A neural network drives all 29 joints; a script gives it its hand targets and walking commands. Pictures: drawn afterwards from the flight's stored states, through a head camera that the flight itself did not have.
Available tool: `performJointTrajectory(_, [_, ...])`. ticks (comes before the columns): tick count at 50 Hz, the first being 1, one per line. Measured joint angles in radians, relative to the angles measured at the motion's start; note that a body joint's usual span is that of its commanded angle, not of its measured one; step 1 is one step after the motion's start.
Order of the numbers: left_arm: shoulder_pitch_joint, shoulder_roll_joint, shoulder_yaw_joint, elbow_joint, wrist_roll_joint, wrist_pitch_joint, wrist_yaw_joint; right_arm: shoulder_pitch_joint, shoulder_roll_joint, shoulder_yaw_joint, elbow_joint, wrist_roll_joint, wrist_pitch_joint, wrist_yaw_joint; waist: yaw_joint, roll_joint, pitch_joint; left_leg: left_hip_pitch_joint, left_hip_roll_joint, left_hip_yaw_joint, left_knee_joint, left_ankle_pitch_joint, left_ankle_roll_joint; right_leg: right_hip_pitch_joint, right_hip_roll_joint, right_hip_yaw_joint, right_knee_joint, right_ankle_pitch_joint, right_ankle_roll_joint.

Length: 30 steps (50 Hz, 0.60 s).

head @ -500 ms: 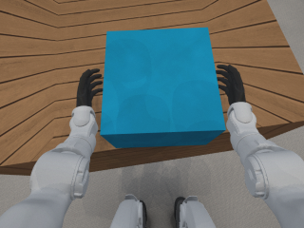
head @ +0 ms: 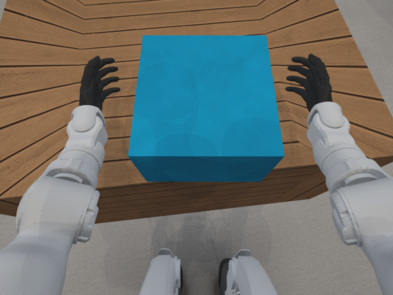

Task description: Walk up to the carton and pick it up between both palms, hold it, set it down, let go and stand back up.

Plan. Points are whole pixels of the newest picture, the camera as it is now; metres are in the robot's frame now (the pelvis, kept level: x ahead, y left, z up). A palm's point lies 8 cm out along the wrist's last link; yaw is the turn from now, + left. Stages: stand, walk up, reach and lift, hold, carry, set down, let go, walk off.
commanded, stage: set down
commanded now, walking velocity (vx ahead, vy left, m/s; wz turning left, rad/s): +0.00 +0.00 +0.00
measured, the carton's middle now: (204, 111) +0.51 +0.03 -0.03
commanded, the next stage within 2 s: none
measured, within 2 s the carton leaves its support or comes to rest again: neither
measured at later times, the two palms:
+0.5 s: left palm (38, 112) +0.40 +0.26 +0.14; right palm (374, 119) +0.41 -0.22 +0.12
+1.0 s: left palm (67, 144) +0.38 +0.24 +0.08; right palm (369, 138) +0.39 -0.23 +0.09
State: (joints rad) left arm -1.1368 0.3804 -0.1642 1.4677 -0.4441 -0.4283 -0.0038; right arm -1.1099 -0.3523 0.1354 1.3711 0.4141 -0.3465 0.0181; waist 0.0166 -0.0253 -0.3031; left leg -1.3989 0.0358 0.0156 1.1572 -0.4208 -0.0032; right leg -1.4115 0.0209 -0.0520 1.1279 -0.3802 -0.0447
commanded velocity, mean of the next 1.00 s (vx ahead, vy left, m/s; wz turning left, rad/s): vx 0.00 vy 0.00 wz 0.00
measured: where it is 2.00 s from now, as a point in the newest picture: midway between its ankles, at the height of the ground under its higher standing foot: outside the picture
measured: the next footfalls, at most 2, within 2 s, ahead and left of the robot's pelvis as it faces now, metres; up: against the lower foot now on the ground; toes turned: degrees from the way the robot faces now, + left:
none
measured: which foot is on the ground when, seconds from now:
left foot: down 0.00-1.00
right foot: down 0.00-1.00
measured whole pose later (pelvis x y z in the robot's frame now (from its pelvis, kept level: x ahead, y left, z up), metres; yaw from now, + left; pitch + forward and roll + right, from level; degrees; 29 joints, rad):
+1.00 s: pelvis +0.02 +0.00 +0.08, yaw +1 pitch +20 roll -2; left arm -0.56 0.27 0.06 1.06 -0.15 -0.37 -0.04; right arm -0.62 -0.34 0.16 1.29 0.48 -0.49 0.01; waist 0.02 -0.03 -0.17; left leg -0.78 0.03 -0.04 0.76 -0.32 -0.02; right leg -0.77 0.06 -0.05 0.68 -0.26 -0.04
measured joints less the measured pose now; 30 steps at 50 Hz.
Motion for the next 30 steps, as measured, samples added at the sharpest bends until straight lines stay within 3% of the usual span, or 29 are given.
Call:
performJointTrajectory(4, [0.010,0.010,0.001,-0.024,0.000,0.042,-0.001,0.004,0.002,-0.011,-0.026,-0.002,0.030,-0.007,0.002,0.004,-0.006,0.025,0.000,-0.007,-0.020,0.006,-0.002,0.030,0.002,-0.005,-0.026,0.006,-0.001])
performJointTrajectory(7, [0.232,0.005,0.136,-0.512,0.129,0.161,0.031,0.128,-0.011,-0.070,-0.245,-0.004,-0.011,-0.020,0.015,0.039,0.060,0.135,0.014,-0.034,-0.077,0.100,-0.015,0.161,0.032,-0.012,-0.119,0.088,0.013])
performJointTrajectory(8, [0.301,-0.006,0.150,-0.605,0.151,0.200,0.029,0.179,-0.010,-0.088,-0.280,-0.017,-0.016,-0.022,0.009,0.043,0.061,0.175,0.012,-0.037,-0.119,0.083,-0.013,0.204,0.035,-0.011,-0.167,0.078,0.013])
performJointTrajectory(11, [0.439,-0.044,0.203,-0.698,0.216,0.322,0.021,0.311,-0.034,-0.068,-0.298,-0.001,0.042,-0.022,0.001,0.033,0.099,0.345,0.007,-0.032,-0.268,0.084,-0.008,0.377,0.039,0.008,-0.329,0.143,0.015])
performJointTrajectory(13, [0.516,-0.062,0.232,-0.742,0.228,0.353,0.028,0.410,-0.056,-0.067,-0.360,0.021,0.071,-0.013,0.002,0.028,0.103,0.441,0.001,-0.032,-0.353,0.157,-0.011,0.467,0.040,0.018,-0.401,0.158,0.014])
performJointTrajectory(15, [0.555,-0.059,0.232,-0.710,0.207,0.326,0.027,0.494,-0.073,-0.071,-0.432,0.030,0.083,-0.002,-0.002,0.024,0.094,0.520,-0.011,-0.031,-0.417,0.146,-0.007,0.539,0.032,0.027,-0.450,0.147,0.012])
performJointTrajectory(17, [0.535,-0.040,0.201,-0.584,0.175,0.277,0.017,0.517,-0.078,-0.061,-0.424,0.030,0.093,0.010,-0.007,0.018,0.096,0.591,-0.024,-0.029,-0.460,0.143,-0.003,0.600,0.020,0.031,-0.471,0.147,0.013])
performJointTrajectory(23, [0.404,-0.035,0.069,-0.257,0.108,0.114,0.005,0.445,-0.041,0.002,-0.208,0.053,0.066,0.045,-0.010,0.018,0.069,0.638,-0.048,-0.039,-0.433,0.134,0.002,0.643,-0.004,0.020,-0.419,0.115,0.016])
performJointTrajectory(27, [0.369,-0.065,0.052,-0.163,0.119,0.050,-0.013,0.403,-0.001,0.020,-0.071,0.070,-0.008,0.043,-0.001,0.028,0.084,0.622,-0.048,-0.049,-0.380,0.116,0.001,0.636,-0.004,0.008,-0.377,0.100,0.014])
performJointTrajectory(30, [0.397,-0.080,0.066,-0.162,0.130,0.016,-0.019,0.415,0.018,0.009,-0.041,0.071,-0.061,0.032,0.003,0.029,0.101,0.605,-0.045,-0.055,-0.352,0.109,0.000,0.623,-0.002,0.002,-0.357,0.097,0.013])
